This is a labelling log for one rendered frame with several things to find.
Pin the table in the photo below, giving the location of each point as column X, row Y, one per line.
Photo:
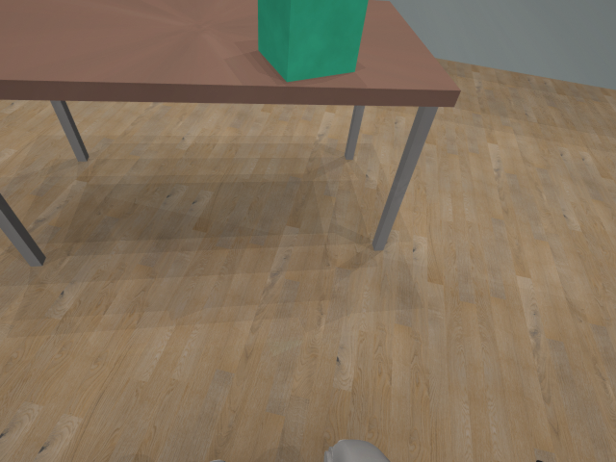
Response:
column 204, row 51

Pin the carton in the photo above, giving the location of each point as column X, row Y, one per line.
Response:
column 305, row 39

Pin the right robot thigh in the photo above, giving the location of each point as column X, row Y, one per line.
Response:
column 354, row 451

